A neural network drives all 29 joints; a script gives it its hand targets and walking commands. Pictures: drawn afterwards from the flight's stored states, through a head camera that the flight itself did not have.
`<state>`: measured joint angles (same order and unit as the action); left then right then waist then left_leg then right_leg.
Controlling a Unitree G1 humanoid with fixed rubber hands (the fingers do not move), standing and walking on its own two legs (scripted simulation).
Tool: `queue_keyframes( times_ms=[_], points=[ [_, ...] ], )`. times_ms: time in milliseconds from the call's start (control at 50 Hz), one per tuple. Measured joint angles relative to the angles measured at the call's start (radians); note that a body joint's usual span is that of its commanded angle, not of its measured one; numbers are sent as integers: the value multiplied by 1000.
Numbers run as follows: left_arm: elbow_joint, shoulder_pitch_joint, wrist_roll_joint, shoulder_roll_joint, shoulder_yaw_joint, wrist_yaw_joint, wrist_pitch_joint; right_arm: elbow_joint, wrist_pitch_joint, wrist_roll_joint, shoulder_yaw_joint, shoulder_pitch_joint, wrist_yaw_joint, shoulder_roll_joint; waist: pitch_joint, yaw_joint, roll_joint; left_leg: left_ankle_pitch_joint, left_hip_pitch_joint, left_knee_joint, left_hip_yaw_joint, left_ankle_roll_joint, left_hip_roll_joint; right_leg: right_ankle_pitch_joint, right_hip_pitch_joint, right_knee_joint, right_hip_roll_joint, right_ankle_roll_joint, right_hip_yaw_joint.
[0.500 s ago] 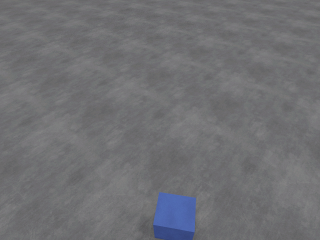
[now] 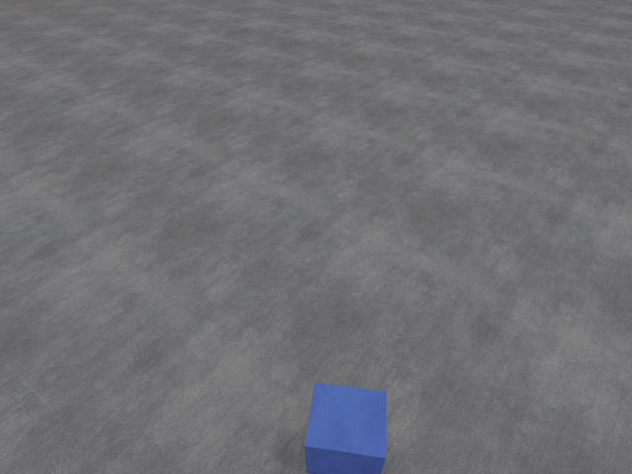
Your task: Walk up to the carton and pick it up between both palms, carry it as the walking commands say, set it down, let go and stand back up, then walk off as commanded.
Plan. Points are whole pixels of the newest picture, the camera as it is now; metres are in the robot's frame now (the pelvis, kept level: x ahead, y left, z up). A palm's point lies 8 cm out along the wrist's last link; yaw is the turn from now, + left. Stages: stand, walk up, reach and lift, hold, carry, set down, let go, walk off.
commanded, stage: stand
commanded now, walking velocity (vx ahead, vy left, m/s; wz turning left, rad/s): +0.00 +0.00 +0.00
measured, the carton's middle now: (345, 433) +0.46 -0.06 -0.67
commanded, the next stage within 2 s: walk off in 1.04 s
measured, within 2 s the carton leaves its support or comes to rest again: neither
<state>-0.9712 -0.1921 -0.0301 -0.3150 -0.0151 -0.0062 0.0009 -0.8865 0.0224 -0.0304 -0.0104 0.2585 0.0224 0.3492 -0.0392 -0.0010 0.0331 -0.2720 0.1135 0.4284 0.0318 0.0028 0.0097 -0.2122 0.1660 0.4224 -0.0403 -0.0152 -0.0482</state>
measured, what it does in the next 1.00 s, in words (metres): stands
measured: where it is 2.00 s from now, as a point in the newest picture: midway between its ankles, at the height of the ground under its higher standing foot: outside the picture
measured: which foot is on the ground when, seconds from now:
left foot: down 0.00-1.00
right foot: down 0.00-1.00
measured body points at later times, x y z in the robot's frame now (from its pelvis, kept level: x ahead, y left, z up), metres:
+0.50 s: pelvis -0.02 +0.00 +0.00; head -0.04 -0.02 +0.45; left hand +0.05 +0.30 -0.12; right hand +0.05 -0.30 -0.13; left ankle -0.02 +0.12 -0.74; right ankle +0.01 -0.11 -0.74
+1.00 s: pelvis -0.02 +0.00 +0.00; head -0.03 -0.02 +0.45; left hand +0.06 +0.30 -0.12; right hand +0.05 -0.31 -0.13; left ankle -0.02 +0.12 -0.74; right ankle +0.01 -0.11 -0.74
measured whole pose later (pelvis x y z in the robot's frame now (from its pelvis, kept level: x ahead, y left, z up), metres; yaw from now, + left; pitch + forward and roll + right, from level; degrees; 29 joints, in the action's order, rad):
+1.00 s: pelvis -0.02 +0.00 +0.00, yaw -1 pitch -3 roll +0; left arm -1.11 -0.14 -0.02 -0.35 0.01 0.00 0.01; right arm -1.05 0.01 -0.01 0.00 0.19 0.01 0.37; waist 0.01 0.00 0.03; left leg -0.22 0.10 0.37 0.02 0.00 0.01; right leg -0.17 0.17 0.39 -0.04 -0.01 -0.07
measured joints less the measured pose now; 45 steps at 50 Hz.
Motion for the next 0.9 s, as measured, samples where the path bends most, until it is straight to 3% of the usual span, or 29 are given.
queue_keyframes(
  times_ms=[460,900],
  points=[
    [-98,2,6,-14,20,7,5,-111,-6,13,11,-33,-8,4,28,13,3,42,-18,-41,-10,-1,7,27,-1,-9,8,2,-13],
    [-133,47,15,-30,24,4,8,-160,-2,23,17,-64,-10,17,48,5,-4,54,-21,-63,-15,-6,1,42,-1,-30,4,0,-19]
  ],
)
